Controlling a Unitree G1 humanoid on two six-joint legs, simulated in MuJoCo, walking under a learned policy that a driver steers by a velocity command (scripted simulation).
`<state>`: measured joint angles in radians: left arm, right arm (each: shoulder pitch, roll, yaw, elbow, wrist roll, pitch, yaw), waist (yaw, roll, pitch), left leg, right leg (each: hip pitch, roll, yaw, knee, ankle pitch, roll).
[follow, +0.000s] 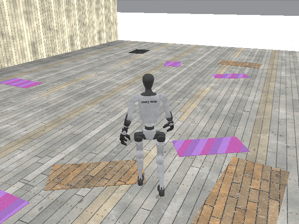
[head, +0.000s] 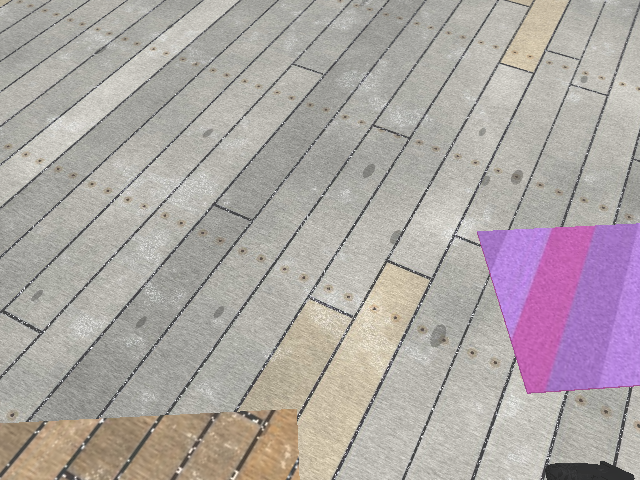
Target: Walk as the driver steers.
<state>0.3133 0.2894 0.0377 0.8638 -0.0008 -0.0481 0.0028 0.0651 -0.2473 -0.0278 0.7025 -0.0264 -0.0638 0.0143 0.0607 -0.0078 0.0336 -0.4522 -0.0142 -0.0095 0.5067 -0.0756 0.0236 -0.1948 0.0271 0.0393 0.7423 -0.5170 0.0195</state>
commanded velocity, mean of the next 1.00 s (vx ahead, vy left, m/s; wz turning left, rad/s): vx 0.03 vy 0.00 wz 0.00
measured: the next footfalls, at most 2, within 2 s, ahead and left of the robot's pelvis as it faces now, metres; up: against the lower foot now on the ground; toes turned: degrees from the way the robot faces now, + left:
right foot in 0.22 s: +0.08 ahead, -0.14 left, +0.00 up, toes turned +0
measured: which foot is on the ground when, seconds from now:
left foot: down 0.00-1.00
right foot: up 0.00-0.20, down 0.22-1.00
